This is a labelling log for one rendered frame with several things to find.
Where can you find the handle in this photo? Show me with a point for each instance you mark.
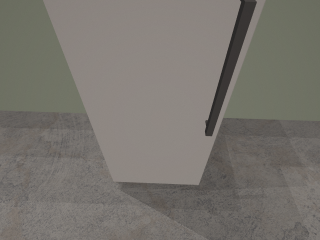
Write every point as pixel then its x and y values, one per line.
pixel 241 26

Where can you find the fridge door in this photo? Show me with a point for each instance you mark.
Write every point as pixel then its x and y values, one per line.
pixel 147 72

